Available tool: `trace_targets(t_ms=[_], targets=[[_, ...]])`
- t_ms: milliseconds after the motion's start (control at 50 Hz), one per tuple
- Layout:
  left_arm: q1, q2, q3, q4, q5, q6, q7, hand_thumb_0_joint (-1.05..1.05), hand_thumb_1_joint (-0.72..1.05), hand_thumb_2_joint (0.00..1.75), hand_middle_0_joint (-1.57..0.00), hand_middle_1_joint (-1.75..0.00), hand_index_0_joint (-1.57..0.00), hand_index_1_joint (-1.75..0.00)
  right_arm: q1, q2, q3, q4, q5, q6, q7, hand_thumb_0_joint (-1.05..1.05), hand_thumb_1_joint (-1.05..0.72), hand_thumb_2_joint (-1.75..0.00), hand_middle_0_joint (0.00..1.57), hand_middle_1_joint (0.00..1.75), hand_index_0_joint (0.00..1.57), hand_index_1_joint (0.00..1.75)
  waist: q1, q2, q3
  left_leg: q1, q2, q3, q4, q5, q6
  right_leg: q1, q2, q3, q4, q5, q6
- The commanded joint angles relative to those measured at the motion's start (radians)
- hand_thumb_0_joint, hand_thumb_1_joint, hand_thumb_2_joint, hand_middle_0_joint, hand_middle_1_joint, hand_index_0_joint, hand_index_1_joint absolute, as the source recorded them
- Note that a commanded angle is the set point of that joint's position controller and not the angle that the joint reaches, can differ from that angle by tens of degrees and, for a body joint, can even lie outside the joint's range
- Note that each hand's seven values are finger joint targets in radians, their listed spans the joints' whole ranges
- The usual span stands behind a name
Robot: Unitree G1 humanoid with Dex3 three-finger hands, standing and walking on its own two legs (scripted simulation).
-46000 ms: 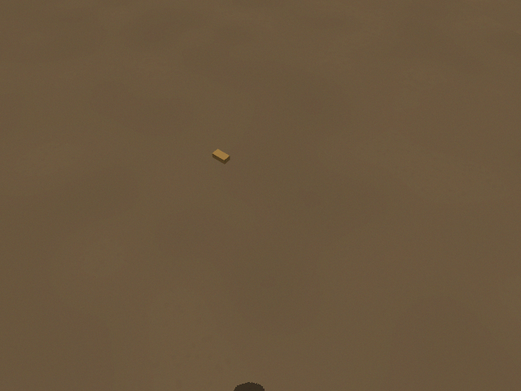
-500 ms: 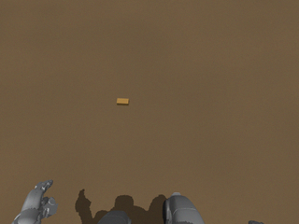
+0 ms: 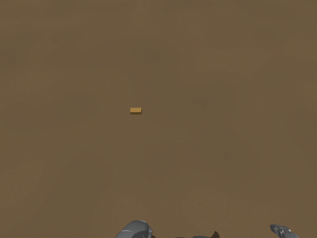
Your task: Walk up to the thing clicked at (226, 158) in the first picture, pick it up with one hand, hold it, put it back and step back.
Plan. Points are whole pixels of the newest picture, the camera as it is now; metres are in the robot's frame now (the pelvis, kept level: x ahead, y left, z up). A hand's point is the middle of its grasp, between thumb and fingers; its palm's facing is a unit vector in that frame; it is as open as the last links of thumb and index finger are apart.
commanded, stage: step back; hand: left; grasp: from above
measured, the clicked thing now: (136, 111) +1.08 +0.27 -0.75
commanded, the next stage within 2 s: stand in 1.00 s
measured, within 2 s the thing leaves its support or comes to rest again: neither
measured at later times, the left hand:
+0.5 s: hand out of the picture +0.02 +0.26 -0.14, palm faces +0.06 -0.92 -0.38, open 7.4 cm
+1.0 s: hand out of the picture +0.09 +0.29 -0.15, palm faces +0.03 -0.94 -0.35, open 7.4 cm
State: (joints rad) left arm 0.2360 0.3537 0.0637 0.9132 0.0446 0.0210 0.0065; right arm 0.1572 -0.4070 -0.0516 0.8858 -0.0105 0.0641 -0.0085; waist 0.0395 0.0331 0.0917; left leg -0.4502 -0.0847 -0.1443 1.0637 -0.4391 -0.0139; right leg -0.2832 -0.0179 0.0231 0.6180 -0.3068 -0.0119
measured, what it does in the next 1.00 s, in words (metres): steps on the spot: left foot, then right foot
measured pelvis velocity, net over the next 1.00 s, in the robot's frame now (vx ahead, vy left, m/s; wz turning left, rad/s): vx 0.02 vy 0.03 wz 0.03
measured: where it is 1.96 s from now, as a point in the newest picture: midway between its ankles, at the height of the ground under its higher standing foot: outside the picture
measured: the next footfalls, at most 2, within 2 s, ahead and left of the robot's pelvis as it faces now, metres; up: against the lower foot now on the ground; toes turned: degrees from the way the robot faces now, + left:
left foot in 0.10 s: +0.00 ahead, +0.14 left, +0.00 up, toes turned +1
right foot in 0.38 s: +0.05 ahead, -0.11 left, +0.00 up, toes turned +1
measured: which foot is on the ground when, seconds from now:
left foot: up 0.00-0.08, down 0.10-0.42, up 0.44-0.68, down 0.70-1.00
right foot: down 0.00-0.14, up 0.16-0.36, down 0.38-1.00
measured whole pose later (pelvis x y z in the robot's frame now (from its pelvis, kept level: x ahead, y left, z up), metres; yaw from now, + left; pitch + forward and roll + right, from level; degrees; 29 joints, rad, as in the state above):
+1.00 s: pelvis +0.02 +0.03 +0.01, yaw +1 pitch -2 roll +0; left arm 0.14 0.38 0.03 1.04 0.01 -0.01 0.00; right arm 0.07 -0.32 -0.02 1.04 -0.01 -0.01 0.00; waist 0.02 -0.02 0.07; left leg -0.27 0.04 0.03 0.54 -0.24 -0.01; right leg -0.19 -0.02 0.00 0.52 -0.31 0.02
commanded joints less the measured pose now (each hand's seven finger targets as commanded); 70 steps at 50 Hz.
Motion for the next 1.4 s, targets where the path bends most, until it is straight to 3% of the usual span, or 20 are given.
trace_targets(t_ms=[0,80,120,140,160,200,300,360,380,420,460,520,660,700,740,760,860,920,1040,1380], targets=[[-0.070,0.298,0.089,-0.098,0.015,-0.047,0.018,0.00,0.90,0.90,-0.20,-0.30,-0.20,-0.30,-0.026,-0.164,-0.044,-0.063,-0.021,-0.045,0.004,0.00,-0.90,-0.90,0.20,0.30,0.20,0.30,0.017,-0.214,-0.056,-0.032,0.079,0.064,-0.258,-0.062,-0.008,0.111,-0.203,0.254,-0.264,-0.315,-0.170],[-0.048,0.269,0.064,-0.084,0.001,-0.026,0.003,0.00,0.90,0.90,-0.20,-0.30,-0.20,-0.30,0.077,-0.153,-0.061,0.009,-0.030,-0.083,0.009,0.00,-0.90,-0.90,0.20,0.30,0.20,0.30,-0.025,-0.157,-0.095,0.340,0.059,0.105,-0.770,0.058,0.036,-0.024,-0.166,0.167,-0.098,-0.204,-0.111],[-0.014,0.141,0.025,-0.087,-0.025,-0.025,-0.002,0.00,0.90,0.90,-0.20,-0.30,-0.20,-0.30,0.077,-0.244,-0.084,0.011,-0.052,-0.096,0.000,0.00,-0.90,-0.90,0.20,0.30,0.20,0.30,-0.025,0.171,-0.093,0.478,0.346,-0.400,-0.854,-0.169,0.130,-0.361,0.028,-0.024,0.235,-0.226,-0.004],[-0.115,0.250,0.056,-0.078,-0.015,-0.030,0.006,0.00,0.90,0.90,-0.20,-0.30,-0.20,-0.30,0.048,-0.324,-0.085,0.000,-0.037,-0.095,0.005,0.00,-0.90,-0.90,0.20,0.30,0.20,0.30,-0.074,0.119,0.001,0.193,0.441,-0.503,-0.898,-0.437,0.251,-0.282,-0.029,0.048,0.261,-0.258,0.003],[-0.127,0.289,0.063,-0.070,-0.015,-0.034,-0.003,0.00,0.90,0.90,-0.20,-0.30,-0.20,-0.30,-0.031,-0.307,-0.084,-0.010,-0.030,-0.097,0.006,0.00,-0.90,-0.90,0.20,0.30,0.20,0.30,-0.039,0.091,0.066,0.036,0.445,-0.448,-0.917,-0.470,0.257,-0.171,-0.046,0.055,0.304,-0.227,-0.005],[-0.074,0.237,0.055,-0.045,-0.030,-0.039,-0.020,0.00,0.90,0.90,-0.20,-0.30,-0.20,-0.30,-0.061,-0.200,-0.049,-0.010,-0.041,-0.108,0.008,0.00,-0.90,-0.90,0.20,0.30,0.20,0.30,-0.010,0.080,0.060,0.121,0.291,-0.192,-0.859,-0.219,0.172,-0.146,-0.027,0.054,0.231,-0.116,-0.009],[-0.078,0.219,0.053,-0.026,-0.019,-0.051,-0.027,0.00,0.90,0.90,-0.20,-0.30,-0.20,-0.30,0.023,-0.223,-0.068,0.009,-0.037,-0.098,0.016,0.00,-0.90,-0.90,0.20,0.30,0.20,0.30,-0.064,0.150,0.000,0.195,0.273,-0.132,-0.799,-0.177,0.177,-0.069,0.014,-0.039,0.045,-0.156,0.002],[0.014,0.199,0.051,0.020,-0.011,-0.073,-0.011,0.00,0.90,0.90,-0.20,-0.30,-0.20,-0.30,-0.022,-0.176,-0.052,-0.005,-0.019,-0.077,0.018,0.00,-0.90,-0.90,0.20,0.30,0.20,0.30,0.001,0.088,-0.056,0.130,0.218,-0.004,-0.600,-0.013,0.125,0.171,0.048,-0.075,-0.236,0.019,-0.017],[0.053,0.221,0.063,0.037,-0.006,-0.081,-0.001,0.00,0.90,0.90,-0.20,-0.30,-0.20,-0.30,0.001,-0.128,-0.037,-0.010,-0.011,-0.077,0.014,0.00,-0.90,-0.90,0.20,0.30,0.20,0.30,0.015,0.003,-0.097,0.064,0.180,0.026,-0.472,0.053,0.091,0.287,-0.001,0.034,-0.251,0.042,-0.024],[0.047,0.352,0.090,0.020,0.001,-0.089,0.008,0.00,0.90,0.90,-0.20,-0.30,-0.20,-0.30,-0.011,-0.113,-0.030,-0.030,-0.011,-0.079,0.003,0.00,-0.90,-0.90,0.20,0.30,0.20,0.30,0.031,-0.174,-0.067,-0.125,0.058,0.068,-0.180,-0.144,0.023,0.236,-0.346,0.523,-0.379,-0.197,-0.191],[-0.039,0.334,0.084,-0.015,-0.007,-0.090,0.004,0.00,0.90,0.90,-0.20,-0.30,-0.20,-0.30,0.025,-0.180,-0.053,-0.001,-0.015,-0.085,0.002,0.00,-0.90,-0.90,0.20,0.30,0.20,0.30,-0.010,-0.115,0.034,-0.059,0.112,0.019,-0.120,-0.132,0.024,0.066,-0.382,0.503,-0.375,-0.175,-0.267],[-0.041,0.272,0.063,-0.005,-0.017,-0.102,0.008,0.00,0.90,0.90,-0.20,-0.30,-0.20,-0.30,0.044,-0.140,-0.043,0.027,-0.012,-0.090,0.011,0.00,-0.90,-0.90,0.20,0.30,0.20,0.30,-0.019,-0.118,-0.017,-0.016,0.116,0.032,-0.195,-0.019,0.023,0.112,-0.255,0.262,-0.308,0.113,-0.178],[-0.112,0.256,0.037,-0.028,-0.029,-0.069,0.003,0.00,0.90,0.90,-0.20,-0.30,-0.20,-0.30,0.062,-0.107,-0.040,0.064,-0.015,-0.095,0.007,0.00,-0.90,-0.90,0.20,0.30,0.20,0.30,-0.051,-0.177,-0.105,0.292,0.084,0.189,-0.597,0.243,0.008,0.008,-0.168,0.075,-0.117,0.361,-0.108],[-0.102,0.206,0.019,-0.031,-0.037,-0.057,0.003,0.00,0.90,0.90,-0.20,-0.30,-0.20,-0.30,0.066,-0.153,-0.053,0.076,-0.024,-0.102,-0.006,0.00,-0.90,-0.90,0.20,0.30,0.20,0.30,-0.053,-0.057,-0.145,0.374,0.179,0.058,-0.635,0.402,0.048,-0.048,-0.104,0.041,-0.018,0.275,-0.047],[-0.063,0.196,0.013,-0.006,-0.051,-0.033,0.007,0.00,0.90,0.90,-0.20,-0.30,-0.20,-0.30,-0.032,-0.247,-0.057,0.046,-0.023,-0.106,-0.011,0.00,-0.90,-0.90,0.20,0.30,0.20,0.30,-0.017,0.100,-0.134,0.221,0.386,-0.183,-0.737,0.222,0.179,-0.008,0.005,-0.021,0.064,-0.137,-0.012],[-0.047,0.218,0.021,0.025,-0.046,-0.029,0.008,0.00,0.90,0.90,-0.20,-0.30,-0.20,-0.30,-0.083,-0.250,-0.057,0.043,-0.020,-0.102,-0.007,0.00,-0.90,-0.90,0.20,0.30,0.20,0.30,-0.011,0.107,-0.097,0.110,0.398,-0.182,-0.753,0.153,0.206,0.078,-0.009,-0.013,0.085,-0.170,-0.010],[-0.050,0.232,0.022,0.060,-0.039,-0.057,0.007,0.00,0.90,0.90,-0.20,-0.30,-0.20,-0.30,-0.118,-0.152,-0.019,0.063,-0.003,-0.103,-0.006,0.00,-0.90,-0.90,0.20,0.30,0.20,0.30,-0.004,0.071,-0.152,0.190,0.229,0.042,-0.602,0.436,0.062,0.155,-0.063,0.065,-0.130,0.245,-0.028],[-0.111,0.234,0.015,0.059,-0.037,-0.058,0.005,0.00,0.90,0.90,-0.20,-0.30,-0.20,-0.30,-0.117,-0.147,-0.015,0.087,-0.002,-0.100,-0.005,0.00,-0.90,-0.90,0.20,0.30,0.20,0.30,-0.028,0.028,-0.175,0.258,0.226,0.061,-0.622,0.440,0.057,0.141,-0.080,0.071,-0.145,0.291,-0.028],[-0.145,0.210,-0.016,0.109,-0.045,-0.063,0.000,0.00,0.90,0.90,-0.20,-0.30,-0.20,-0.30,-0.113,-0.150,-0.005,0.136,0.006,-0.107,0.003,0.00,-0.90,-0.90,0.20,0.30,0.20,0.30,-0.044,-0.003,-0.182,0.367,0.234,0.056,-0.662,0.552,0.054,0.150,-0.097,0.063,-0.227,0.338,-0.010],[-0.175,0.210,-0.020,0.170,-0.036,-0.061,-0.004,0.00,0.90,0.90,-0.20,-0.30,-0.20,-0.30,-0.144,-0.147,0.001,0.189,0.002,-0.104,0.012,0.00,-0.90,-0.90,0.20,0.30,0.20,0.30,-0.037,-0.004,-0.085,0.336,0.216,0.061,-0.801,0.277,0.023,0.134,-0.106,0.065,-0.363,0.121,-0.003]])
